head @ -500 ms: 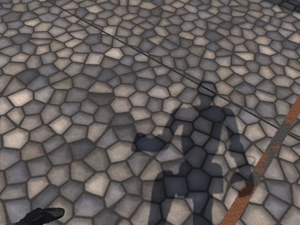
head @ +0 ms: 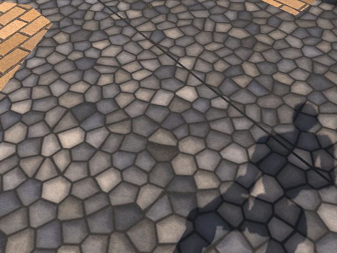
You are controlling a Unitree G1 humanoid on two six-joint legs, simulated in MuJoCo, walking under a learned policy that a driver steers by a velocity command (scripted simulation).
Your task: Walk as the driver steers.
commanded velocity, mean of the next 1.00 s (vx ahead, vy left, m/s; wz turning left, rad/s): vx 0.50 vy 0.00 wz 0.01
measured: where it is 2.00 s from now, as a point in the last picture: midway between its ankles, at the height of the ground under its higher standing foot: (193, 126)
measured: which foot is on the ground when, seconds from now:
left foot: up 0.00-0.12, down 0.14-0.70, up 0.72-1.00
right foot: down 0.00-0.14, up 0.16-0.66, down 0.68-1.00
